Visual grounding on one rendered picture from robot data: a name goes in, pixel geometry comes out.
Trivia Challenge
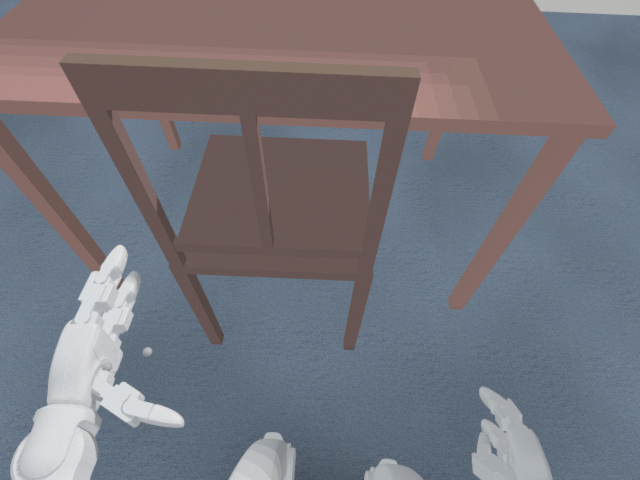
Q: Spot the robot left forearm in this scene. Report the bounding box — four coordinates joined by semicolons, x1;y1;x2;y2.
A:
10;404;102;480

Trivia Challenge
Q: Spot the left robot shin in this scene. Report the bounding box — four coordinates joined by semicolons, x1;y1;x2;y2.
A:
264;432;284;441

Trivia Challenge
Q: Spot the right robot hand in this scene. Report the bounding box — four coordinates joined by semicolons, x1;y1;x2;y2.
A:
472;386;553;480

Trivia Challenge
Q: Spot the table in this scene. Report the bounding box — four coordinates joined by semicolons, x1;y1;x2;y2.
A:
0;0;617;310

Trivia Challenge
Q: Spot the chair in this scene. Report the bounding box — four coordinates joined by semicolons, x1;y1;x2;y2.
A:
59;53;421;350

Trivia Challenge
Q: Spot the left robot hand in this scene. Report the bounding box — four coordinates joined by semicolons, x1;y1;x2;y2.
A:
47;245;184;428

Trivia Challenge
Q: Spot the robot left thigh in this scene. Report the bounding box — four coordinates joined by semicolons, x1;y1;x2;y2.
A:
228;439;296;480

